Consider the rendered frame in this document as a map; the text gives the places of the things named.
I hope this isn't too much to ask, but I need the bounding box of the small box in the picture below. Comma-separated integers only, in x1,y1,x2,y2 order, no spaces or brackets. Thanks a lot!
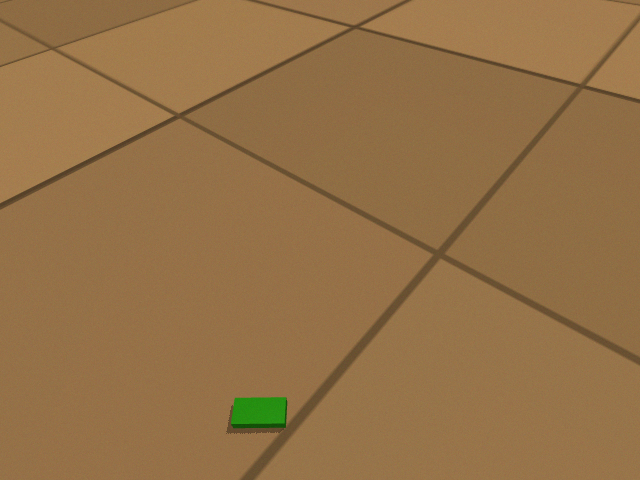
231,397,287,428

